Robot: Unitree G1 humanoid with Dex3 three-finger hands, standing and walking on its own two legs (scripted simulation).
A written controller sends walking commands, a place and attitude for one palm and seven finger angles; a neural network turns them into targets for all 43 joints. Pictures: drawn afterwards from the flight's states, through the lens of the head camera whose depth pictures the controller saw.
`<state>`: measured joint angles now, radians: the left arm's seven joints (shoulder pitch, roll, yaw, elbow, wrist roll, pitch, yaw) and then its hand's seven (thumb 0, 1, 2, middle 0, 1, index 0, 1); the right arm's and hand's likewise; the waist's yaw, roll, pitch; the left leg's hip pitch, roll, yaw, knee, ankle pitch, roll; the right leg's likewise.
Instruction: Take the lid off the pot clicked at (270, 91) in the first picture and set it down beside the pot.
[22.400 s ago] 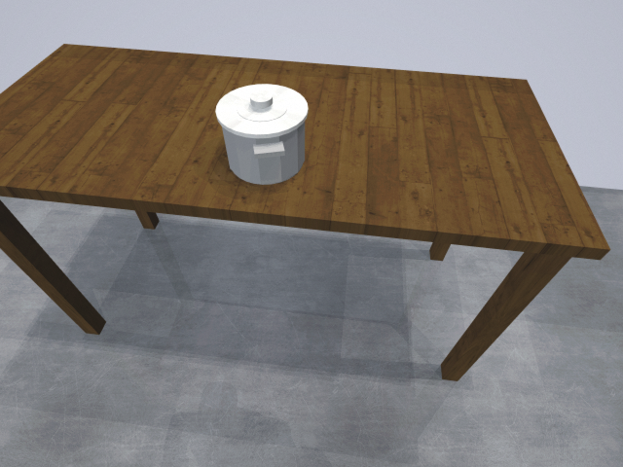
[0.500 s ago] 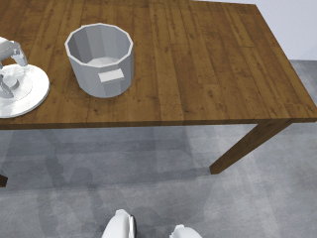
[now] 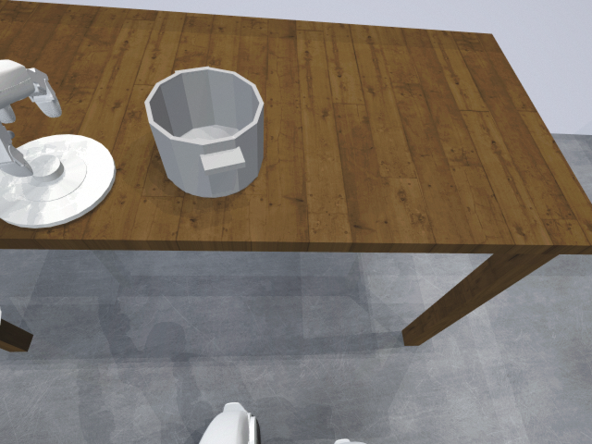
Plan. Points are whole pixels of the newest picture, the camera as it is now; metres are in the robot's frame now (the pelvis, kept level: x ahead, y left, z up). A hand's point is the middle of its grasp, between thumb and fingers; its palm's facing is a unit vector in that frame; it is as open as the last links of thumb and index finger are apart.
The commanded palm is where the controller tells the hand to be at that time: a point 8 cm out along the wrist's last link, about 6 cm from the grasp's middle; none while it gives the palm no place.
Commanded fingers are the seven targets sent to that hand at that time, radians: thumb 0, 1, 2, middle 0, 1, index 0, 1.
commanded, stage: raise the empty hand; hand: left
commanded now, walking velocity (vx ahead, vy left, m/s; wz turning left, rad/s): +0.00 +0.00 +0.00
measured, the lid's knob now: (46, 168) +0.49 +0.34 +0.05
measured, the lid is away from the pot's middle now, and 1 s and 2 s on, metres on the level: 0.23 0.23 0.23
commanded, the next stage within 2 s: draw the hand back to the body in 0.84 s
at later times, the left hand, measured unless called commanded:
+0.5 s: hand out of the picture +0.48 +0.34 +0.18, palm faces -0.36 -0.13 -0.92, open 11.0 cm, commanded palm +0.51 +0.34 +0.25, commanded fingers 0.00 -0.05 0.73 -0.38 -0.80 -0.38 -0.80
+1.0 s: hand out of the picture +0.48 +0.34 +0.21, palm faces -0.34 -0.11 -0.93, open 11.0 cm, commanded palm +0.50 +0.34 +0.28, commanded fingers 0.00 -0.05 0.73 -0.38 -0.80 -0.38 -0.80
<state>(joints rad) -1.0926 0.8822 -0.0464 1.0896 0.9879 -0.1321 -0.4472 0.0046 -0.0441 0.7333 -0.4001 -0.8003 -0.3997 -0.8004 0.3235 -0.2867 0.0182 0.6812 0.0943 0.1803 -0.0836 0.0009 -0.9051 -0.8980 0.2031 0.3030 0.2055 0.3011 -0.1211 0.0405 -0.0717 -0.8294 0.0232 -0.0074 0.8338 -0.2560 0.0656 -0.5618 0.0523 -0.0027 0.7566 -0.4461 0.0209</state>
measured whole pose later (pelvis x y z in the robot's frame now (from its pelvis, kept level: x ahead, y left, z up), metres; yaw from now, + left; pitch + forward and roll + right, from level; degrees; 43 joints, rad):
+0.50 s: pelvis +0.01 +0.00 +0.01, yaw +0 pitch +13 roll -5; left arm -1.19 0.92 -0.07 1.12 0.99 -0.08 -0.49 0.00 -0.04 0.73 -0.40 -0.80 -0.40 -0.80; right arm 0.34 -0.30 0.02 0.70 0.10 0.19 -0.08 0.00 -0.91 -0.90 0.20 0.30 0.20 0.30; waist -0.13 0.04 -0.06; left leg -0.77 0.02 0.00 0.78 -0.25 0.06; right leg -0.50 0.05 0.00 0.69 -0.43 0.02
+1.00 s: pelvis +0.01 +0.00 +0.02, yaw +1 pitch +12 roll -4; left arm -1.27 0.90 -0.12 1.13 1.00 -0.03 -0.52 0.00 -0.05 0.73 -0.40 -0.80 -0.40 -0.80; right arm 0.33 -0.29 0.02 0.69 0.10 0.19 -0.05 0.00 -0.91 -0.90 0.20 0.30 0.20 0.30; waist -0.12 0.04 -0.05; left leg -0.71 0.00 0.00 0.72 -0.22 0.07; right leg -0.45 0.03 0.00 0.64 -0.41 0.02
